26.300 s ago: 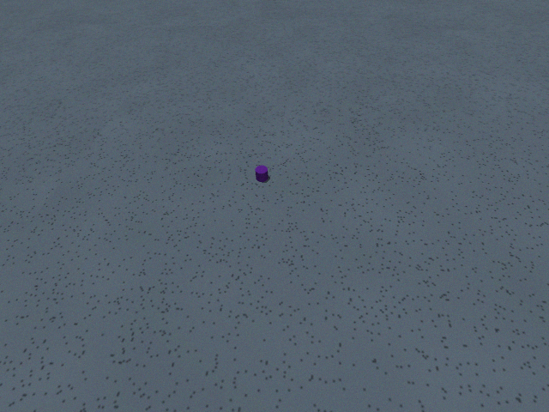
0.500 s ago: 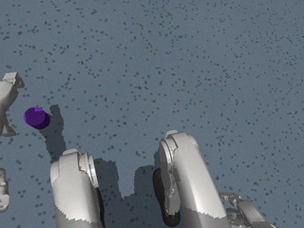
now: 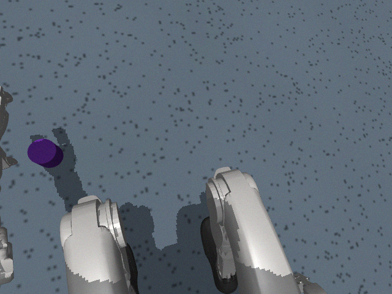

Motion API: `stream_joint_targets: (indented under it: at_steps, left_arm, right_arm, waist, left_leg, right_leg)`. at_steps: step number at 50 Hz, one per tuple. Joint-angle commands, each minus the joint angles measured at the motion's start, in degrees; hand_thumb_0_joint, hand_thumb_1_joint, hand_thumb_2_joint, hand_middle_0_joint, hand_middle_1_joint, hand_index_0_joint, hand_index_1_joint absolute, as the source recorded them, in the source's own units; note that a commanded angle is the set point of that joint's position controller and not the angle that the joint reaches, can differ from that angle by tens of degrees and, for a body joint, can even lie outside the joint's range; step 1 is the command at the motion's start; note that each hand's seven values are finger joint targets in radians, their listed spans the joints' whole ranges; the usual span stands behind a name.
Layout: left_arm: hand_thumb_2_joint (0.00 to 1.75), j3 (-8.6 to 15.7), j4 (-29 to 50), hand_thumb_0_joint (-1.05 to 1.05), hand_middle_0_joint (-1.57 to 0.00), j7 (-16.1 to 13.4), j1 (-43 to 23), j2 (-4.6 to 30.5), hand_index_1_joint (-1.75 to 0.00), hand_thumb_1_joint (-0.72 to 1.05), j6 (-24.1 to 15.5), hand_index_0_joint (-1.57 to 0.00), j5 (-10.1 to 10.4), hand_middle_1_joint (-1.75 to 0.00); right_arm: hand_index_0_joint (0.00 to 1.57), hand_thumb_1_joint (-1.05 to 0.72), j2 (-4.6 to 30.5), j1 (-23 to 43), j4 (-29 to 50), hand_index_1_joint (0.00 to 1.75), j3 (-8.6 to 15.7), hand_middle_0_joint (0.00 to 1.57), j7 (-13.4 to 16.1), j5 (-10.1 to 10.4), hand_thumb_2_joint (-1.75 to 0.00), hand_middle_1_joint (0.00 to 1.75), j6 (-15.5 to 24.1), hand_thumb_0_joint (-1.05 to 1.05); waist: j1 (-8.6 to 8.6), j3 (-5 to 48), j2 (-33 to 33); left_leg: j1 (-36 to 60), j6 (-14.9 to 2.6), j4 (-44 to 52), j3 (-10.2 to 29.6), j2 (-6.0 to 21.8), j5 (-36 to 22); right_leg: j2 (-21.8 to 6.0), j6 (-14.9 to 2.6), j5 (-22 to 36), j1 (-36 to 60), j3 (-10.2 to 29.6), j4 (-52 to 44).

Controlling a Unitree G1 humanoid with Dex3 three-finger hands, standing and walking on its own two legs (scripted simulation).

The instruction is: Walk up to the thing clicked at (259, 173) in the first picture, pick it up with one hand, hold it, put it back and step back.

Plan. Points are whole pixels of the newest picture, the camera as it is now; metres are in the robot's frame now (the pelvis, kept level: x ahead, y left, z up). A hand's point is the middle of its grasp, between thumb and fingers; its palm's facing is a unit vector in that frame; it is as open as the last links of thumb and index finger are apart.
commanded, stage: home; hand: left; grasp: from above
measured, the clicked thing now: (46, 153) +0.46 +0.30 -0.31
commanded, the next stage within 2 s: none
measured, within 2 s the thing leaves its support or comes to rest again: neither
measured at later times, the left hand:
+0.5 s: hand out of the picture +0.29 +0.26 +0.08, palm faces -0.14 -0.79 -0.59, open 7.5 cm
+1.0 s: hand out of the picture +0.24 +0.21 +0.30, palm faces +0.20 -0.96 -0.21, open 7.4 cm
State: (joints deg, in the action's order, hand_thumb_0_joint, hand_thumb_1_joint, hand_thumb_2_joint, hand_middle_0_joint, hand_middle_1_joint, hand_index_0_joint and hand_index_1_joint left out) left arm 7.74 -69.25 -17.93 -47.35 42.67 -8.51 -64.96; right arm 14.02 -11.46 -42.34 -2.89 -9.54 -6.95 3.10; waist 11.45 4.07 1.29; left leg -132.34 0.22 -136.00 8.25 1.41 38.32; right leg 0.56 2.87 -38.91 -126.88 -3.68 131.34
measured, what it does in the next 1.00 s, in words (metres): rises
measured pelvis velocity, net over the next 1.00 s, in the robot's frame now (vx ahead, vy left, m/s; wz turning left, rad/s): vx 0.07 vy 0.00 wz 0.15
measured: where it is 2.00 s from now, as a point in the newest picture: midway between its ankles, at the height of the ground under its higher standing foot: (177, 282)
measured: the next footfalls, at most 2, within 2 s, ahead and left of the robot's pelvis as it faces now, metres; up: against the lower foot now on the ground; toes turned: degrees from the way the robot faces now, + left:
none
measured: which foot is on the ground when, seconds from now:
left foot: down 0.00-1.00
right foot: down 0.00-1.00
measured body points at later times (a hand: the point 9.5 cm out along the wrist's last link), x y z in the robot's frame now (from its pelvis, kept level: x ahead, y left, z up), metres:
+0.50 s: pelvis +0.01 +0.00 +0.18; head +0.16 +0.05 +0.60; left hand +0.29 +0.30 +0.12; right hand +0.25 -0.23 +0.09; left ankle +0.08 +0.13 -0.31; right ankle +0.10 -0.13 -0.31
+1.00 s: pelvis +0.07 +0.00 +0.35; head +0.12 +0.02 +0.80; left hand +0.22 +0.26 +0.31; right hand +0.25 -0.22 +0.28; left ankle +0.08 +0.13 -0.31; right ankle +0.10 -0.13 -0.31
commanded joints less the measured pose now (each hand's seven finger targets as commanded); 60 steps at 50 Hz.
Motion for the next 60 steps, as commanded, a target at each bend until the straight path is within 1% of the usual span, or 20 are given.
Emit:
stream_joint_targets:
  at_steps: [1, 5, 6, 8, 10, 12, 17, 20, 22, 25, 26, 28, 30, 33, 34, 37, 41, 43, 52, 60]
  left_arm:
    - [0.84, 1.96, 21.84, 0.00, -0.21, 4.34, -6.31, 12.23, -0.46, 0.21, 2.48, -0.20, 9.78, -0.45]
    - [0.84, 1.15, 30.81, 0.00, -0.19, 9.95, 3.36, 6.69, -0.33, 0.53, 5.03, -0.19, 19.10, -0.33]
    - [0.84, 1.93, 34.72, 0.00, -0.19, 10.91, 4.74, 6.69, -0.31, 0.61, 5.40, -0.19, 21.09, -0.31]
    - [0.90, 0.47, 39.23, 0.00, -0.20, 13.07, 9.89, 2.93, -0.30, 0.77, 6.48, -0.20, 25.28, -0.30]
    - [0.90, 0.74, 43.32, 0.00, -0.20, 14.50, 14.28, 1.35, -0.30, 0.90, 7.46, -0.20, 28.88, -0.30]
    - [0.90, 1.94, 49.42, 0.00, -0.20, 14.97, 15.86, 1.20, -0.30, 0.90, 8.19, -0.20, 31.45, -0.30]
    - [0.90, 1.40, 57.41, 0.00, -0.20, 15.10, 24.43, -4.09, -0.30, 0.90, 11.31, -0.20, 38.33, -0.30]
    - [0.90, -0.01, 61.79, 0.00, -0.20, 15.34, 30.76, -7.77, -0.30, 0.89, 14.06, -0.20, 42.93, -0.30]
    - [0.91, 0.65, 65.59, 0.00, -0.20, 15.06, 33.58, -8.07, -0.31, 0.90, 15.91, -0.20, 46.08, -0.31]
    - [0.91, -0.41, 67.73, 0.00, -0.20, 15.08, 38.27, -11.03, -0.30, 0.90, 18.63, -0.20, 50.74, -0.30]
    - [0.90, 0.62, 68.67, 0.00, -0.20, 14.77, 40.12, -10.79, -0.30, 0.90, 19.46, -0.20, 52.48, -0.30]
    - [0.90, -0.60, 70.11, 0.00, -0.20, 14.64, 43.95, -13.24, -0.30, 0.90, 20.98, -0.20, 55.64, -0.30]
    - [0.90, 0.11, 72.33, 0.00, -0.20, 14.30, 46.33, -13.35, -0.30, 0.90, 22.57, -0.20, 58.58, -0.30]
    - [0.90, 0.13, 74.53, 0.00, -0.20, 13.75, 50.70, -15.34, -0.30, 0.90, 24.76, -0.20, 61.39, -0.30]
    - [0.90, -0.67, 74.53, 0.00, -0.20, 13.51, 52.70, -17.08, -0.30, 0.90, 25.44, -0.20, 62.11, -0.30]
    - [0.90, 0.10, 77.02, 0.00, -0.20, 13.00, 56.58, -18.49, -0.30, 0.90, 27.36, -0.20, 64.60, -0.30]
    - [0.90, -0.57, 79.33, 0.00, -0.20, 13.07, 62.16, -21.51, -0.30, 0.90, 29.35, -0.20, 67.39, -0.30]
    - [0.90, 0.17, 80.57, 0.00, -0.20, 13.16, 65.38, -21.83, -0.30, 0.90, 30.23, -0.20, 68.28, -0.30]
    - [0.90, -2.29, 87.20, 0.00, -0.20, 14.55, 75.80, -24.74, -0.30, 0.90, 32.65, -0.20, 68.70, -0.30]
    - [0.90, -2.68, 87.54, 0.00, -0.20, 16.41, 74.40, -24.65, -0.30, 0.90, 32.63, -0.20, 68.31, -0.30]
  right_arm:
    - [0.20, -0.89, 15.84, -10.80, 3.81, 0.30, 7.88, 0.20, 0.88, 3.09, -0.90, 0.30, -0.31, 0.00]
    - [0.20, -0.90, 13.94, -7.62, 6.69, 0.30, 8.03, 0.20, 1.95, 5.11, -0.90, 0.30, -1.20, 0.00]
    - [0.20, -0.90, 13.71, -6.94, 7.50, 0.30, 8.25, 0.20, 2.39, 5.47, -0.90, 0.30, -1.31, 0.00]
    - [0.20, -0.90, 12.97, -4.61, 8.84, 0.30, 8.30, 0.20, 3.07, 6.04, -0.90, 0.30, -1.30, 0.00]
    - [0.20, -0.90, 12.54, -2.84, 10.17, 0.30, 8.52, 0.20, 3.99, 6.72, -0.90, 0.30, -1.19, 0.00]
    - [0.20, -0.90, 12.44, -1.58, 11.19, 0.30, 8.40, 0.20, 4.90, 7.27, -0.90, 0.30, -1.06, 0.00]
    - [0.20, -0.90, 11.58, 1.48, 13.52, 0.30, 8.10, 0.20, 7.35, 8.43, -0.90, 0.30, 0.12, 0.00]
    - [0.20, -0.90, 10.85, 2.94, 14.61, 0.30, 7.94, 0.20, 8.68, 8.63, -0.90, 0.30, 1.28, 0.00]
    - [0.20, -0.90, 10.52, 3.75, 15.51, 0.30, 7.75, 0.20, 9.62, 8.84, -0.90, 0.30, 1.88, 0.00]
    - [0.20, -0.90, 9.91, 4.82, 16.37, 0.30, 7.14, 0.20, 10.90, 8.97, -0.90, 0.30, 2.85, 0.00]
    - [0.20, -0.90, 9.72, 5.10, 16.92, 0.30, 6.97, 0.20, 11.36, 9.19, -0.90, 0.30, 3.18, 0.00]
    - [0.20, -0.90, 8.83, 5.18, 17.56, 0.30, 6.50, 0.20, 12.12, 9.15, -0.90, 0.30, 3.86, 0.00]
    - [0.20, -0.90, 8.19, 4.89, 18.16, 0.30, 5.97, 0.20, 12.90, 9.25, -0.90, 0.30, 4.55, 0.00]
    - [0.20, -0.90, 7.05, 3.72, 18.47, 0.30, 5.06, 0.20, 14.31, 9.41, -0.90, 0.30, 5.62, 0.00]
    - [0.20, -0.90, 6.77, 2.96, 18.30, 0.30, 4.75, 0.20, 14.74, 9.49, -0.90, 0.30, 5.99, 0.00]
    - [0.20, -0.90, 6.02, 1.39, 18.75, 0.30, 3.82, 0.20, 16.56, 9.51, -0.90, 0.30, 6.95, 0.00]
    - [0.20, -0.90, 5.20, -0.70, 19.10, 0.30, 3.11, 0.20, 18.78, 9.23, -0.90, 0.30, 8.39, 0.00]
    - [0.20, -0.90, 5.16, -1.67, 19.59, 0.30, 2.93, 0.20, 19.61, 9.11, -0.90, 0.30, 8.99, 0.00]
    - [0.20, -0.90, 4.54, -2.98, 21.54, 0.30, 3.06, 0.20, 21.09, 8.19, -0.90, 0.30, 11.36, 0.00]
    - [0.20, -0.90, 5.46, -2.31, 21.69, 0.30, 3.76, 0.20, 21.03, 7.62, -0.90, 0.30, 13.05, 0.00]
  waist:
    - [-4.68, 48.75, 15.15]
    - [-5.05, 41.29, 7.90]
    - [-5.82, 41.50, 7.30]
    - [-6.03, 38.61, 6.57]
    - [-6.90, 37.69, 6.72]
    - [-7.71, 38.60, 8.34]
    - [-8.08, 36.02, 8.31]
    - [-7.68, 35.36, 8.25]
    - [-7.85, 36.34, 7.95]
    - [-7.08, 33.45, 7.43]
    - [-7.73, 33.09, 6.71]
    - [-6.75, 30.41, 5.08]
    - [-7.22, 28.65, 4.91]
    - [-7.29, 27.10, 4.89]
    - [-6.64, 25.85, 4.29]
    - [-7.43, 25.01, 4.88]
    - [-6.97, 22.05, 4.12]
    - [-7.86, 20.56, 3.46]
    - [-8.43, 12.07, 2.57]
    - [-7.98, 7.26, 0.00]
  left_leg:
    - [39.58, -1.64, 21.87, -5.27, -1.02, -12.60]
    - [36.11, -2.49, 26.21, -4.97, -0.87, -7.82]
    - [36.63, -2.60, 27.37, -5.04, -0.89, -6.68]
    - [37.85, -2.60, 30.20, -4.97, -0.73, -4.65]
    - [41.66, -2.36, 33.95, -3.99, -0.18, -3.23]
    - [45.39, -2.07, 36.62, -3.61, -0.06, -3.73]
    - [53.43, -1.53, 44.57, -2.68, 0.20, -1.79]
    - [58.10, -1.24, 47.32, -3.43, 0.09, -5.09]
    - [61.49, -1.22, 49.52, -3.47, -0.06, -6.17]
    - [64.73, -1.11, 53.60, -2.87, -0.05, -5.57]
    - [66.52, -1.16, 55.00, -2.78, -0.02, -5.05]
    - [67.88, -1.34, 57.64, -2.98, -0.11, -4.78]
    - [70.09, -1.49, 60.55, -3.28, -0.22, -3.76]
    - [75.03, -1.18, 64.93, -2.90, -0.12, -5.75]
    - [76.33, -1.11, 66.53, -2.48, -0.09, -7.73]
    - [81.23, -0.90, 70.11, -3.09, -0.21, -13.17]
    - [86.70, -0.95, 74.26, -4.52, -0.59, -20.28]
    - [89.33, -0.87, 77.18, -4.78, -0.70, -21.55]
    - [96.03, -0.81, 85.15, -5.33, -0.91, -24.67]
    - [96.76, -1.19, 87.12, -6.10, -1.29, -21.41]
  right_leg:
    - [1.76, -4.75, 14.91, 27.04, -3.71, -18.97]
    - [1.94, -4.40, 11.77, 30.27, -2.55, -25.02]
    - [1.83, -4.43, 10.70, 31.56, -2.04, -26.58]
    - [1.63, -4.48, 8.81, 32.83, -1.50, -29.38]
    - [1.53, -4.48, 7.87, 33.83, -1.25, -31.11]
    - [1.22, -4.56, 8.43, 35.56, -0.80, -32.82]
    - [0.77, -4.47, 6.93, 39.89, -0.45, -38.47]
    - [0.49, -4.37, 9.02, 44.02, 0.27, -42.25]
    - [0.35, -4.22, 9.79, 47.52, 0.58, -44.93]
    - [0.15, -4.05, 9.27, 50.99, 0.94, -48.68]
    - [0.19, -4.04, 8.83, 52.36, 1.07, -50.35]
    - [0.23, -3.93, 8.45, 55.86, 1.35, -53.97]
    - [0.21, -3.85, 7.55, 59.40, 1.90, -57.78]
    - [0.34, -3.81, 9.24, 64.34, 1.89, -62.01]
    - [0.28, -3.73, 10.85, 66.21, 1.65, -63.22]
    - [0.37, -3.78, 15.15, 72.19, 1.59, -67.08]
    - [0.55, -3.45, 21.46, 79.70, 1.28, -72.87]
    - [0.59, -3.36, 22.50, 82.96, 0.93, -75.73]
    - [1.12, -3.14, 24.59, 89.96, -0.58, -83.82]
    - [0.75, -2.59, 21.45, 90.12, -0.69, -86.64]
